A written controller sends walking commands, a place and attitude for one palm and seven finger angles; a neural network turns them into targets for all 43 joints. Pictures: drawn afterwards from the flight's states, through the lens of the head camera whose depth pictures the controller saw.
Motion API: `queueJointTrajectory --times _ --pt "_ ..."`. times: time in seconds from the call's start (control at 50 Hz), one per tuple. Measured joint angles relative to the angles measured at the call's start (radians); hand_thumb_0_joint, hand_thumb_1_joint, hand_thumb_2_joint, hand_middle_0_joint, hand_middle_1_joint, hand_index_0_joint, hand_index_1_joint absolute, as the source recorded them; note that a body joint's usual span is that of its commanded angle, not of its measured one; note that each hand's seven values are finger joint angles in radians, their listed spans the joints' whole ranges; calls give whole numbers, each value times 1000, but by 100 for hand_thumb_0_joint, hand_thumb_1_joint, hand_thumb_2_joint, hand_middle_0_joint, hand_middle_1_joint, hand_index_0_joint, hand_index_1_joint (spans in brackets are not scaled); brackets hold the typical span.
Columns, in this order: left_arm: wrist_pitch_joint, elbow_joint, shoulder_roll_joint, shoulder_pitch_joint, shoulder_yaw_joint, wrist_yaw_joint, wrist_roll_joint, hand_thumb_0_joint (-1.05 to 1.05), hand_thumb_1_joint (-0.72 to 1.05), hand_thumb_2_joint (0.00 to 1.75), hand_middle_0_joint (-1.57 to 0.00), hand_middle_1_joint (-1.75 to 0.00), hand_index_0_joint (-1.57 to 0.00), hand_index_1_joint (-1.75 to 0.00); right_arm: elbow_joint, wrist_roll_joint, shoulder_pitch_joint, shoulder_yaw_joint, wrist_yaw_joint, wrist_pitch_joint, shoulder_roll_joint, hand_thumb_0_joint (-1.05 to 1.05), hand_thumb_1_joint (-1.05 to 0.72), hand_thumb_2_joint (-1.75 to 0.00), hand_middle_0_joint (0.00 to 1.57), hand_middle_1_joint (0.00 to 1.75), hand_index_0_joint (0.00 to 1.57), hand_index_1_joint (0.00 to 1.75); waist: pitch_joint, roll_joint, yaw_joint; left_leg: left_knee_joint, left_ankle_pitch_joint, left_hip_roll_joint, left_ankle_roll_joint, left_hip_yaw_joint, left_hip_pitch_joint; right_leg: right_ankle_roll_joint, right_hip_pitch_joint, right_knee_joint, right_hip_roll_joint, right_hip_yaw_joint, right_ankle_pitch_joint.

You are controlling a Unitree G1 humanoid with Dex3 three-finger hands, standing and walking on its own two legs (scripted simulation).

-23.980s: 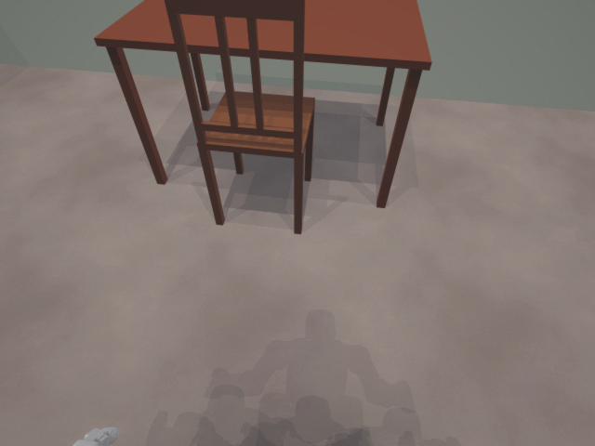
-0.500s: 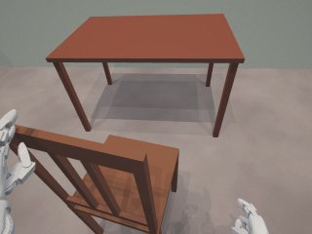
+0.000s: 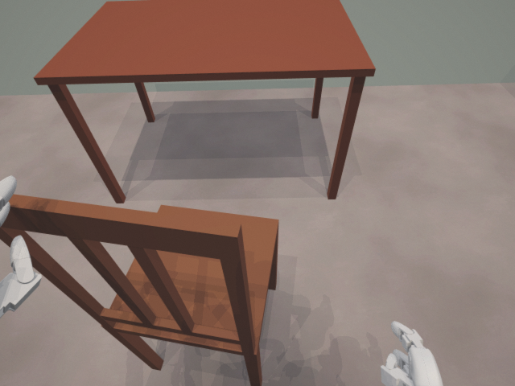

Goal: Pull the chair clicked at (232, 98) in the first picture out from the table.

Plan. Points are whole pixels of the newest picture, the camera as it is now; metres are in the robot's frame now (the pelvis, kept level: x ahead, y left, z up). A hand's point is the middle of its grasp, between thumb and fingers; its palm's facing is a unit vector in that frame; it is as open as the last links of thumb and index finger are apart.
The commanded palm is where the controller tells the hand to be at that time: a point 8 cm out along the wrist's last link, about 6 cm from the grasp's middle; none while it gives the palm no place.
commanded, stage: step back with the hand held close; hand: left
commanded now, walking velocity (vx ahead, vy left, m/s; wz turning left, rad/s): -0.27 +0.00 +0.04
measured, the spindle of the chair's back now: (122, 286) +0.29 +0.28 -0.06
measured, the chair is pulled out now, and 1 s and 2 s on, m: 0.59 0.59 0.59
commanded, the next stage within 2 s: stop stepping back and stand still in 1.36 s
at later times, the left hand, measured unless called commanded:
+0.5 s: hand out of the picture +0.15 +0.28 +0.17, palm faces +0.49 -0.72 -0.49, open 7.4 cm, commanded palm +0.08 +0.31 +0.18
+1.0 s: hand out of the picture +0.13 +0.26 +0.17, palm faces +0.47 -0.74 -0.49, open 7.4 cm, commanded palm +0.05 +0.30 +0.18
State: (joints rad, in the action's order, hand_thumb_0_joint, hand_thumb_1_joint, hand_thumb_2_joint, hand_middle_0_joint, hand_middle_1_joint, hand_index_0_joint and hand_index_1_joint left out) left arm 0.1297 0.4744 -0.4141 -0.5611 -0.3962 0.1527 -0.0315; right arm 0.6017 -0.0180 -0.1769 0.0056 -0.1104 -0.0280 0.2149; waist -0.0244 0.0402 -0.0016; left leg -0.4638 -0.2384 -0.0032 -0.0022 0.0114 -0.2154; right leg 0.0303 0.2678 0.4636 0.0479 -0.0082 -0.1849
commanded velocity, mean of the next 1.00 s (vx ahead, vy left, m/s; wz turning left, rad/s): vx -0.35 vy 0.00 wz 0.01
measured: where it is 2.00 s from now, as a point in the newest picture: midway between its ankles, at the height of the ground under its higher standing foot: outside the picture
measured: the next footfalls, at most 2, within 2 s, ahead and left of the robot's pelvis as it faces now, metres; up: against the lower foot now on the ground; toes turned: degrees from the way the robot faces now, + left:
right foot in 1.20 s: -0.05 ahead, -0.15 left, +0.00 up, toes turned +0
left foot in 1.42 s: -0.10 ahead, +0.10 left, +0.00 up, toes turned +2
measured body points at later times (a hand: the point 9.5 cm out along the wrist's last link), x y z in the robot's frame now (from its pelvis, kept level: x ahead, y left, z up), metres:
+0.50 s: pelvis -0.05 +0.00 -0.01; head -0.03 +0.01 +0.44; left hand +0.12 +0.31 +0.19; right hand +0.12 -0.23 -0.09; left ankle +0.01 +0.12 -0.74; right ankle +0.04 -0.14 -0.74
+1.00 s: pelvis -0.07 +0.00 -0.02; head -0.04 +0.02 +0.43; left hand +0.10 +0.30 +0.20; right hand +0.11 -0.24 -0.10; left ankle -0.03 +0.12 -0.74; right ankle +0.03 -0.14 -0.74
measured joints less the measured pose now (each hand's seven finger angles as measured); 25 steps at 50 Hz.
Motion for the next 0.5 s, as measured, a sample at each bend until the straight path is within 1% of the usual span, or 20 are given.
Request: queueJointTrajectory --times 0.14,0.22,0.32,0.4,0.5 --pt "-1 -10 18 14 6 14 6 1 89 90 -20 -30 -21 -30 -3 1 -17 -10 -3 -20 -2 1 -90 -90 20 30 20 30 -3 -8 -14 -41 13 10 1 -9 -57 -4 34 -2 -10 -8 33" --pt "11 16 23 18 11 24 10 1 89 90 -20 -30 -21 -30 -2 3 -29 -14 -3 -39 3 1 -90 -90 20 30 20 30 -5 -16 -17 -77 11 15 -3 -16 -96 -6 56 1 -15 -16 48" --pt "34 37 7 24 -6 33 21 1 89 90 -21 -30 -21 -30 -2 4 -45 -15 -7 -63 0 1 -90 -90 20 30 20 30 -6 -27 -10 -94 18 15 -5 -23 -122 -8 77 18 -16 -21 18" --pt "52 33 -17 30 -37 36 25 1 89 90 -21 -31 -21 -30 -3 5 -54 -16 -3 -81 -11 1 -90 -90 20 30 20 30 -11 -42 -2 -105 21 5 -6 -25 -129 -6 84 29 -9 -17 55" --pt "65 29 -4 42 -45 36 31 1 89 90 -21 -31 -21 -30 3 10 -54 -16 8 -93 -11 1 -90 -90 20 30 20 30 -10 -35 -7 -135 6 14 -7 -26 -151 -3 97 41 -17 -19 51"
